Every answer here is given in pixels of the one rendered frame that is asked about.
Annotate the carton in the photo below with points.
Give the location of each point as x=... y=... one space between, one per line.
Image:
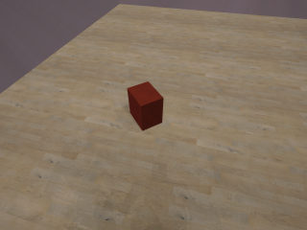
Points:
x=146 y=105

